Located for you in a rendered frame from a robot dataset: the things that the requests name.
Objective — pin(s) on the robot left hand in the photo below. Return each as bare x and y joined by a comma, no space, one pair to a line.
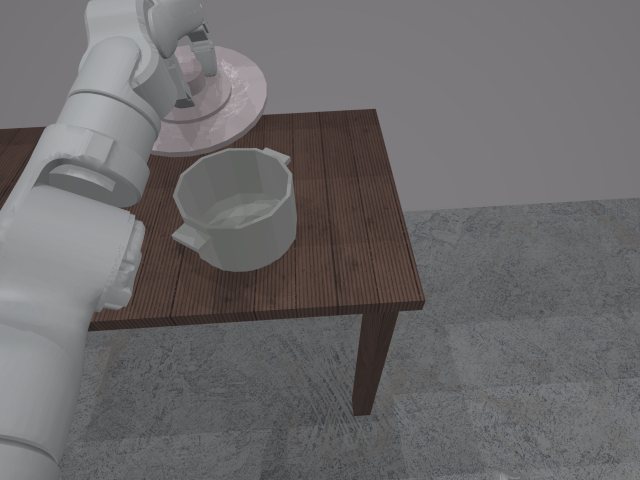
191,20

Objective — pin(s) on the knob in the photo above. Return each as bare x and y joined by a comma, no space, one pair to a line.
192,73

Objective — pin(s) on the table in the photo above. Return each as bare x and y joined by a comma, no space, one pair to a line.
352,253

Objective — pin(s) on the robot left upper arm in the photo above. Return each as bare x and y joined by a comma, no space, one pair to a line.
65,256

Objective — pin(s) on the lid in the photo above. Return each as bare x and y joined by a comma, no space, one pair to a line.
230,105

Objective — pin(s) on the pot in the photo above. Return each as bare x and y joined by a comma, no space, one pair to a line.
238,207

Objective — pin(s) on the robot left forearm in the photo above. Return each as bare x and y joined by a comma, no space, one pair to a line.
104,135

